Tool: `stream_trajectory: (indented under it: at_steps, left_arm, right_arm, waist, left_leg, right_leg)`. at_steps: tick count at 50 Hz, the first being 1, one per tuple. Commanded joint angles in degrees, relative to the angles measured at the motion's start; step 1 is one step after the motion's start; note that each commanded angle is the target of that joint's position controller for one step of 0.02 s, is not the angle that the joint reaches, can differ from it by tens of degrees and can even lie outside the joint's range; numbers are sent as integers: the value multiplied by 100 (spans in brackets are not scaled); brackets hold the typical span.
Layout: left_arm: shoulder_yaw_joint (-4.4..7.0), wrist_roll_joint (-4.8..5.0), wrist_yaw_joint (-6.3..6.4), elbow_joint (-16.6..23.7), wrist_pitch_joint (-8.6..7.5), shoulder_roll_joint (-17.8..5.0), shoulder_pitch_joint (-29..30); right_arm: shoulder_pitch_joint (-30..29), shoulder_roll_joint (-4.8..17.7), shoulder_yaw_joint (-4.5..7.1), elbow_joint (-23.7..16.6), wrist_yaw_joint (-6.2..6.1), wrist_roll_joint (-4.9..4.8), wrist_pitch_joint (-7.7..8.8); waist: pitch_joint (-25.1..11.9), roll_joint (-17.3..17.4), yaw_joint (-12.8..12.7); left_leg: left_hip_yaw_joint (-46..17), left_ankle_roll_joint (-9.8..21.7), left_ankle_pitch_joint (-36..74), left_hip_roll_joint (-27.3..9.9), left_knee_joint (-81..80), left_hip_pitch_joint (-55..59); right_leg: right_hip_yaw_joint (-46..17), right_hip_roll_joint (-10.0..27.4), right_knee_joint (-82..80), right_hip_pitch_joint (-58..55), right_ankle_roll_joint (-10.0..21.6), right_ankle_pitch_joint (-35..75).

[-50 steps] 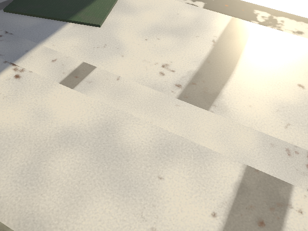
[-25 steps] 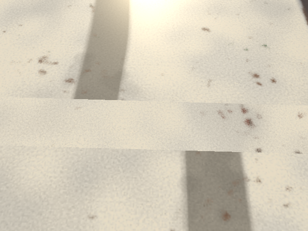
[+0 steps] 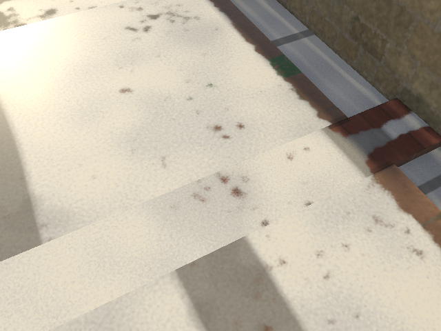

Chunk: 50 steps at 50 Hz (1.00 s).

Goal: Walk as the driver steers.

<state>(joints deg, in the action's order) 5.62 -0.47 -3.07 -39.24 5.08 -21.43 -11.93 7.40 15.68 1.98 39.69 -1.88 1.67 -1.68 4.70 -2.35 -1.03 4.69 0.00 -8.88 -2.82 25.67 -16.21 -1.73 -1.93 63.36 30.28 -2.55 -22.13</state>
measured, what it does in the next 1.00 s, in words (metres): walks ahead: right foot, then left foot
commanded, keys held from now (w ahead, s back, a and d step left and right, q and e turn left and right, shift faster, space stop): e+shift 0.10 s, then shift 0.30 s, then q+shift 0.24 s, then w+q+shift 0.36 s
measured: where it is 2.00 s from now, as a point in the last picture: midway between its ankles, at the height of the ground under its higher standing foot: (195, 302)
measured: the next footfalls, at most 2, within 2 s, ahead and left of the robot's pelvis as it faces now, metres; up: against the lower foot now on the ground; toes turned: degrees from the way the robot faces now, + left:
right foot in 0.16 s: +0.03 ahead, -0.11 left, +0.00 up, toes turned -11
left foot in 0.70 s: +0.02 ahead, +0.06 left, +0.00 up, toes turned -7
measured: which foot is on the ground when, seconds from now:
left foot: down 0.00-0.16, up 0.18-0.68, down 0.70-1.00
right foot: up 0.00-0.14, down 0.16-0.68, up 0.70-1.00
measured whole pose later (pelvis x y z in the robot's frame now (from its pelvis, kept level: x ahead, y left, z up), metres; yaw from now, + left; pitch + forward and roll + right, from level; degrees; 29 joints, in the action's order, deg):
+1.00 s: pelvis +0.11 -0.02 +0.01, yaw +10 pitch +4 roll -2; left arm 2.1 -2.2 -2.4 -41.6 -0.9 -18.8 -2.9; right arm 28.2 17.4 5.0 48.8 1.6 0.4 1.0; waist -1.5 -1.1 5.9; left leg -16.1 5.4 -19.0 4.2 17.4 -0.6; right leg -4.2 1.7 41.8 35.3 -4.9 -7.5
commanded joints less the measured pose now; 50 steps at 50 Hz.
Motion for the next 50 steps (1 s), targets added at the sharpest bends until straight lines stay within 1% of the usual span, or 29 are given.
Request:
stream_trajectory:
  at_steps: [1,6,7,8,9,10,11,12,13,14,16,19,20,22,23,25,27,30,32,33,34,35,36,37,38,39,41,43,50]
  left_arm:
    - [-80,19,-98,461,-21,-56,-8]
    - [-88,54,-94,590,-65,-129,232]
    - [-90,7,-47,498,-107,-90,19]
    - [-71,-75,43,377,-182,-201,-233]
    - [24,-104,132,425,-257,-821,-303]
    - [182,-56,152,541,-272,-1393,-465]
    - [88,-51,156,428,-272,-963,-523]
    - [-17,-34,187,388,-265,-693,-208]
    - [-76,-22,217,396,-248,-495,172]
    - [-116,21,274,404,-273,-373,321]
    - [-202,54,297,333,-320,-164,277]
    - [-238,37,321,139,-391,-115,97]
    - [-253,23,331,73,-404,-97,51]
    - [-409,-41,373,-34,-455,248,155]
    - [-453,-89,393,-111,-482,305,162]
    - [-377,-125,435,-218,-492,-9,110]
    - [-258,-69,458,-295,-445,-308,-3]
    - [-203,-48,492,-294,-405,-274,-2]
    - [-167,-46,508,-288,-386,-259,141]
    - [-125,-65,495,-271,-378,-326,131]
    - [-105,-104,471,-164,-388,-315,301]
    - [-164,-151,432,84,-382,-4,749]
    - [-286,-183,368,533,-441,288,1580]
    - [-248,-235,327,601,-562,65,1907]
    - [-222,-128,235,496,-680,-22,1715]
    - [-204,-126,171,306,-758,-110,1416]
    - [-199,-297,101,84,-766,-137,1137]
    - [-250,-267,78,135,-702,-7,1220]
    - [-348,-132,42,512,-754,-20,2320]
  right_arm:
    - [-88,877,275,-335,64,4,91]
    - [239,1180,417,-284,199,-11,66]
    - [291,1193,428,-244,221,-70,47]
    - [573,1112,433,-145,261,-93,24]
    - [930,649,335,-251,332,-52,-27]
    - [274,612,273,-617,231,-36,-154]
    - [77,750,289,-559,190,-103,-209]
    - [192,680,280,-466,194,-190,-208]
    - [405,751,298,-297,198,-199,-168]
    - [613,821,325,-156,204,-122,-169]
    - [803,836,329,1,224,-96,-204]
    - [711,670,278,57,238,-126,-256]
    - [676,636,266,76,233,-117,-266]
    - [796,456,193,247,249,-118,-279]
    - [809,373,158,310,255,-125,-274]
    - [690,547,205,287,244,-131,-247]
    - [678,683,248,232,258,-135,-192]
    - [707,555,230,188,306,-174,-121]
    - [796,473,228,207,353,-201,-94]
    - [988,456,231,254,371,-194,-81]
    - [1332,626,296,395,402,-149,-83]
    - [2077,1047,415,630,410,-88,-54]
    - [2523,1572,530,637,459,-121,-14]
    - [2238,1304,478,595,355,-24,-62]
    - [1871,1148,430,515,277,-46,-40]
    - [1655,1166,459,480,251,-65,20]
    - [1511,1077,455,473,263,-106,149]
    - [1726,1050,468,581,322,-178,243]
    - [2149,1257,570,613,302,-116,384]
  waist:
    - [-731,1257,30]
    - [-891,1300,113]
    - [-892,1123,-32]
    - [-855,518,-105]
    - [-748,-1264,85]
    - [-687,-1490,-290]
    - [-681,-706,-300]
    - [-527,-647,-80]
    - [-521,-524,142]
    - [-576,-646,200]
    - [-769,-463,215]
    - [-692,-319,130]
    - [-643,-352,97]
    - [-660,-327,121]
    - [-612,-375,95]
    - [-450,-523,24]
    - [-350,-475,20]
    - [-470,-328,53]
    - [-583,-301,165]
    - [-828,-347,226]
    - [-823,-147,382]
    - [-555,1052,708]
    - [18,1979,1091]
    - [586,1143,973]
    - [640,910,667]
    - [487,734,468]
    - [114,691,379]
    - [-16,725,422]
    - [173,1045,910]
  left_leg:
    - [-528,918,527,-1277,-896,321]
    - [-204,586,198,-1583,-351,406]
    - [-16,372,267,-1503,93,183]
    - [286,27,18,-1299,839,-280]
    - [811,-410,-2312,-567,2508,-1550]
    - [42,-450,-2809,2,3294,-2146]
    - [-402,-366,-2398,-152,3693,-2017]
    - [-499,-278,-1973,-121,3715,-1864]
    - [-544,-253,-1522,-153,3563,-1679]
    - [-432,-239,-1255,-77,3663,-1576]
    - [-447,-237,-1091,-1,3736,-1339]
    - [-544,-208,-1026,14,3208,-1293]
    - [-572,-194,-1051,21,2968,-1246]
    - [-637,-154,-1060,4,2185,-683]
    - [-644,-117,-1092,54,1791,-308]
    - [-554,-34,-1331,267,1556,-98]
    - [-411,58,-1607,350,1680,-329]
    - [-304,177,-1828,327,1671,-430]
    - [-237,296,-1599,359,1183,-147]
    - [-165,448,-1515,475,724,300]
    - [-494,729,-1832,468,202,1090]
    - [-2308,1222,-3456,-466,-784,1966]
    - [-5319,1976,-5304,-1765,-1963,2250]
    - [-5263,2002,-5172,-1742,-2169,1763]
    - [-4732,1823,-4418,-1446,-2019,1507]
    - [-4164,1617,-3570,-1145,-1937,1551]
    - [-3362,1382,-2405,-652,-1842,1505]
    - [-3140,1375,-2005,-450,-1754,1316]
    - [-3418,1384,-1556,-294,-1547,881]
  right_leg:
    - [281,286,-785,-437,49,127]
    - [692,124,-2391,-1441,362,-107]
    - [697,-15,-3097,-1931,450,228]
    - [166,104,-3920,-2483,527,701]
    - [-2036,1755,-4584,-2981,856,1855]
    - [-2845,2506,-4520,-2349,1677,3566]
    - [-2179,2137,-4375,-2380,1727,3602]
    - [-1714,1793,-4408,-2148,1614,3403]
    - [-1353,1417,-4458,-2148,1416,3056]
    - [-1153,1269,-4436,-2222,1376,3278]
    - [-1028,1235,-4430,-2348,1372,3610]
    - [-1136,1307,-4521,-2550,1399,3257]
    - [-1191,1329,-4545,-2564,1413,3085]
    - [-959,1334,-4647,-2376,1335,2648]
    - [-828,1305,-4676,-2166,1267,2389]
    - [-808,1345,-4585,-1983,1259,2072]
    - [-924,1537,-4361,-2102,1389,2488]
    - [-926,1790,-4070,-2394,1493,3344]
    - [-692,1770,-3789,-2387,1373,3463]
    - [-576,1700,-3835,-2163,1216,1769]
    - [-448,1474,-3645,-1287,981,-677]
    - [258,798,-2158,354,611,-1997]
    - [566,-404,-938,2309,364,-1707]
    - [-216,43,-528,2549,374,-927]
    - [-311,189,-603,2368,313,-138]
    - [-291,291,-710,2122,203,360]
    - [-165,310,-854,1583,31,1036]
    - [-70,272,-1014,1402,-71,1325]
    - [-15,137,-2661,686,-285,1437]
